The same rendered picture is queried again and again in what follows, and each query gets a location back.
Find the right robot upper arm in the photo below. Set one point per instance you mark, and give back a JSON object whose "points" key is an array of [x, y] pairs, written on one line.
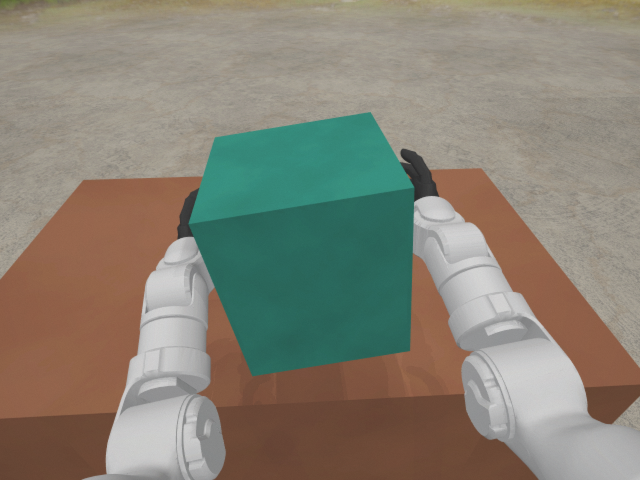
{"points": [[527, 395]]}

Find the robot right hand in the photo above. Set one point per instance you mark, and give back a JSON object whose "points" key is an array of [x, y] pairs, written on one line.
{"points": [[421, 176]]}

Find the pedestal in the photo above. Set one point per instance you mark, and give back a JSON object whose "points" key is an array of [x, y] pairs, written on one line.
{"points": [[70, 313]]}

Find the robot left forearm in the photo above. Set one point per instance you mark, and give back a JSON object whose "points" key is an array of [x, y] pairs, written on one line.
{"points": [[171, 359]]}

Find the robot right forearm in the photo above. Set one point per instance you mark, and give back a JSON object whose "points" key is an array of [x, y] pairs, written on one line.
{"points": [[483, 309]]}

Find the left robot upper arm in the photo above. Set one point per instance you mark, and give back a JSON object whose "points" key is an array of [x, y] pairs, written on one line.
{"points": [[173, 439]]}

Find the carton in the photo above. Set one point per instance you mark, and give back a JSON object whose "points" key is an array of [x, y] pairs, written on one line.
{"points": [[306, 231]]}

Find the robot left hand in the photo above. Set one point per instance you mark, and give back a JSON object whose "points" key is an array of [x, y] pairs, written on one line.
{"points": [[183, 228]]}

